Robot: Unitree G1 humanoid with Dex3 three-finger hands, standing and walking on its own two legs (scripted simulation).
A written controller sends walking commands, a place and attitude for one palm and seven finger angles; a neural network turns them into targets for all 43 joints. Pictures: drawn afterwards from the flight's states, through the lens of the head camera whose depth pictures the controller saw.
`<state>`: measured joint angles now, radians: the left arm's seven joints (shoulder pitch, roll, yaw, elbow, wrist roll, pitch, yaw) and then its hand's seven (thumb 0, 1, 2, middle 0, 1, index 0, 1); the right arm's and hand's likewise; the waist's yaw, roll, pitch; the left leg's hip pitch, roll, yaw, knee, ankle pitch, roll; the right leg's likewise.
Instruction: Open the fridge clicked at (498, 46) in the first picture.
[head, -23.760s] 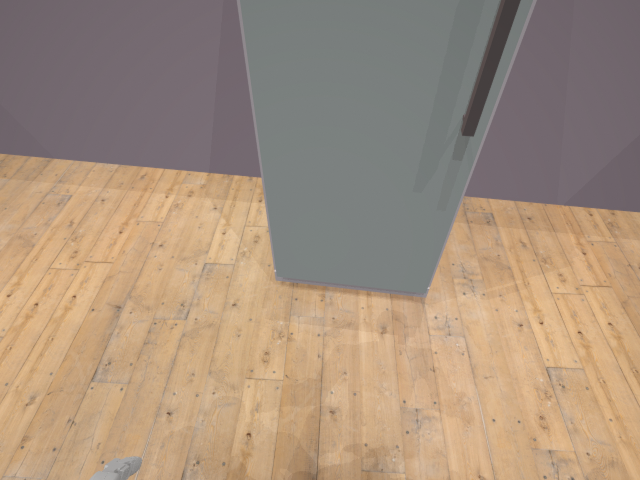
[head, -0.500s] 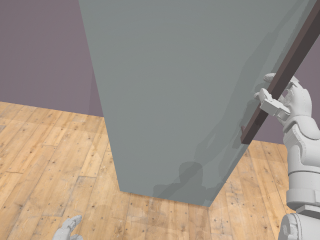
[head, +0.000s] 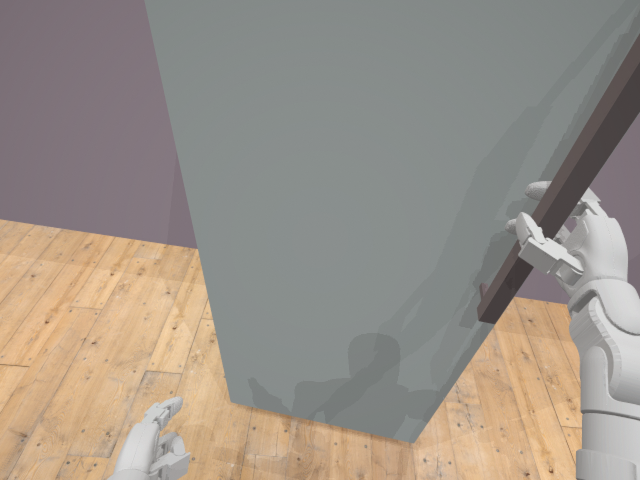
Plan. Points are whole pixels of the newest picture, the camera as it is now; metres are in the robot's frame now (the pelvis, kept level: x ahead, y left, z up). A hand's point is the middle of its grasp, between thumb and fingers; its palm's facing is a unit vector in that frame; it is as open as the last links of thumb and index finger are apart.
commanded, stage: pull the door a little, standing still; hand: right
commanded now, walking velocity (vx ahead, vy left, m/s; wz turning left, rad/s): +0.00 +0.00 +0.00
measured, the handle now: (555, 187) +0.40 -0.22 +0.23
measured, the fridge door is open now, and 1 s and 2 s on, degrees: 3 35 58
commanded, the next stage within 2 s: walk backward, drawing the door open in 0.02 s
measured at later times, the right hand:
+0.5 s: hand (518, 348) +0.22 -0.15 +0.18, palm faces +0.22 +0.95 -0.22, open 7.0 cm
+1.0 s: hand (452, 478) +0.11 -0.07 +0.17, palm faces +0.22 +0.94 -0.25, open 7.8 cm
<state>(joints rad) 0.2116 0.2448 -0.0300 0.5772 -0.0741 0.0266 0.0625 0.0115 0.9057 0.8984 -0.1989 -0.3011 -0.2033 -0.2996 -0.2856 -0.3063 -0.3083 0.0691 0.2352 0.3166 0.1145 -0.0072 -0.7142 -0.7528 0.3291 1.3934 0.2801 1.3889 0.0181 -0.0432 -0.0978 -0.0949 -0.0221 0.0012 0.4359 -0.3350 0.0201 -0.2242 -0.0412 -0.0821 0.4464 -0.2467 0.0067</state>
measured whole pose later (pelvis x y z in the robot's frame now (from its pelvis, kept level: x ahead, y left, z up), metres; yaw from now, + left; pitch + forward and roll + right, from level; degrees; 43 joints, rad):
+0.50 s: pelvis -0.06 +0.02 +0.00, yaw -2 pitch +0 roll -1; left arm 0.14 0.20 -0.04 0.53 0.00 0.08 0.05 0.01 0.91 0.90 -0.20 -0.30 -0.20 -0.30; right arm 0.15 -0.25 -0.15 -0.38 0.10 0.02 -0.10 -0.09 -0.57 -0.71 0.45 1.40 0.25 1.36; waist 0.02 -0.06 0.01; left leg -0.15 -0.04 0.06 0.47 -0.32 0.06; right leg -0.28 -0.05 -0.04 0.44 -0.15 0.03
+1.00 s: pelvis -0.13 +0.09 -0.02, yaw -16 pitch +1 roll +0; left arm 0.25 0.17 0.01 0.65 0.02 -0.09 0.11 0.01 0.91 0.90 -0.20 -0.30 -0.20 -0.30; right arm 0.13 -0.24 0.03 -0.55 -0.01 -0.01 -0.06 -0.12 -0.61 -0.68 0.38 1.39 0.12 1.13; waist 0.08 -0.03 0.07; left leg -0.34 0.00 0.31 0.60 -0.28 0.10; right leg -0.31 -0.06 -0.10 0.66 -0.33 0.00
